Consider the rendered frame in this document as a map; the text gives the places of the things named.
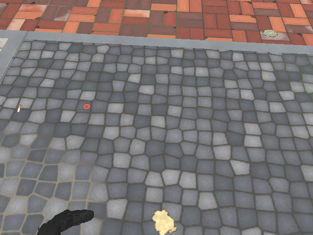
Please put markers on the left robot hand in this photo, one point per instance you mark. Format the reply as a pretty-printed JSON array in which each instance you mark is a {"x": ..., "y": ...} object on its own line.
[{"x": 65, "y": 220}]

